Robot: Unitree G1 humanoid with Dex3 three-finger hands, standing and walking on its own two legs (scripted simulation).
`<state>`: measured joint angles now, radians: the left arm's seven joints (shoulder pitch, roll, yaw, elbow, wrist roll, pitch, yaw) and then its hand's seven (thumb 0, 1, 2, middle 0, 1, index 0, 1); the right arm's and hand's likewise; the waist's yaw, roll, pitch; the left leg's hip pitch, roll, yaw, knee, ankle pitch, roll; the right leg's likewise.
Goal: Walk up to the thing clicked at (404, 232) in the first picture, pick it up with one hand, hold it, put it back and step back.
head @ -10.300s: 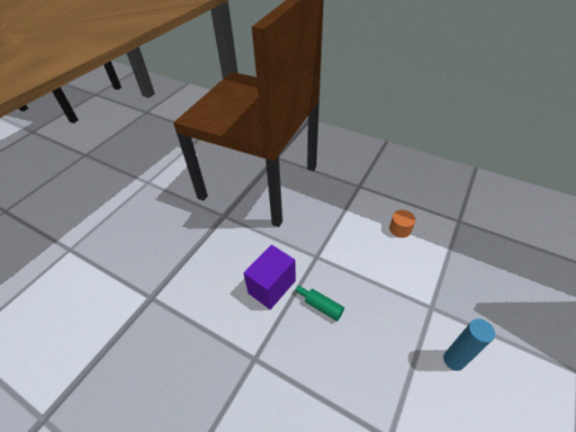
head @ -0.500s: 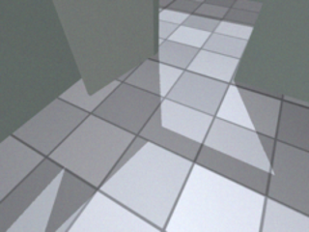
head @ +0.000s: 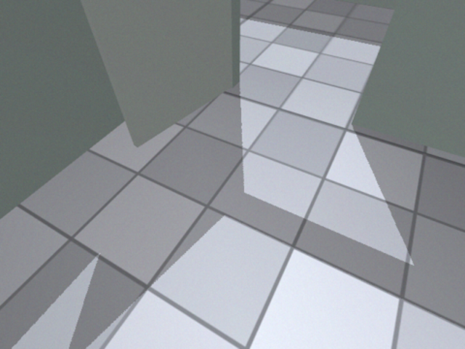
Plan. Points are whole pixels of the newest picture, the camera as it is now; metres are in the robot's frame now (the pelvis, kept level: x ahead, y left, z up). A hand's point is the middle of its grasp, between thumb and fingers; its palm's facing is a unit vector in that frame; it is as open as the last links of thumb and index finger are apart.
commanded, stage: stand
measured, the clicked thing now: out of the picture +0.01 +1.02 -0.74
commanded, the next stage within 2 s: walk up in 0.92 s
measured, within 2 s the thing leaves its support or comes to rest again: neither
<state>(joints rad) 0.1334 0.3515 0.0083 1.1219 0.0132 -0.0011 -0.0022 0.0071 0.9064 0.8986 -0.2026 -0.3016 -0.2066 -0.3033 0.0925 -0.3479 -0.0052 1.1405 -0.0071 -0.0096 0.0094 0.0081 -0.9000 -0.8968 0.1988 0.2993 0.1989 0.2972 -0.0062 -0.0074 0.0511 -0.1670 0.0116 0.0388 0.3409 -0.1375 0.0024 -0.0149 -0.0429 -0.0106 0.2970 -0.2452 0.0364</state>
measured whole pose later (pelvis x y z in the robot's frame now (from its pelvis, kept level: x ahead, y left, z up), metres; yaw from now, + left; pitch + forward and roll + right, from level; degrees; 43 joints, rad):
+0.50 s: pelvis +0.00 +0.00 +0.00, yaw +0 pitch -2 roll +0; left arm 0.15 0.35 0.00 1.12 0.01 0.00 0.00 0.01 0.91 0.90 -0.20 -0.30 -0.21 -0.30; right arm 0.10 -0.35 -0.01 1.14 -0.01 -0.01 0.01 0.01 -0.90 -0.90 0.20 0.30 0.20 0.30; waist -0.01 -0.01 0.05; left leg -0.17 0.01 0.04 0.35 -0.14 0.01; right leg -0.02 -0.04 -0.01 0.30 -0.24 0.04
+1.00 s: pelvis +0.01 +0.00 +0.00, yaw +1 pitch -1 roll +0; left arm 0.18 0.37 0.03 1.07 0.03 -0.01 -0.04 0.01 0.91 0.90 -0.20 -0.30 -0.21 -0.30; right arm 0.15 -0.36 -0.05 1.09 -0.02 -0.02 0.05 0.01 -0.90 -0.90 0.20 0.30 0.20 0.30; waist 0.00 -0.02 0.03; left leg -0.22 0.00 0.03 0.45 -0.26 0.04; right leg -0.09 -0.05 -0.02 0.46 -0.45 -0.02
